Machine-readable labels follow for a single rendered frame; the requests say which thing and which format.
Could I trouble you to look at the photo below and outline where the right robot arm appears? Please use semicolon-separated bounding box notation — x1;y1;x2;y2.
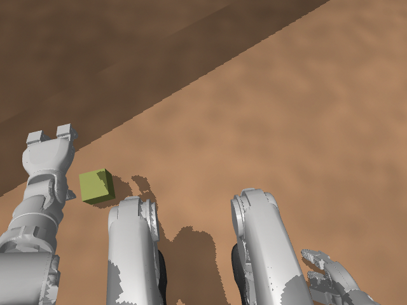
341;290;381;305

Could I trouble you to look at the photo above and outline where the left robot arm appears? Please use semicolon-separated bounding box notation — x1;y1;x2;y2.
0;170;67;305

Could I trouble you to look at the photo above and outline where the right robot hand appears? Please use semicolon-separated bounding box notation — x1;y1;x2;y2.
301;249;360;305

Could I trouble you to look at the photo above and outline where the small box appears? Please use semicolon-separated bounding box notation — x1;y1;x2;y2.
79;168;116;205

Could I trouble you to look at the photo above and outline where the left robot hand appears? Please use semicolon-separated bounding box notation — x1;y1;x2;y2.
22;124;78;201

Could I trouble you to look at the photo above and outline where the right robot foot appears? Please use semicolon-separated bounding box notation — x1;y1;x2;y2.
231;244;249;305

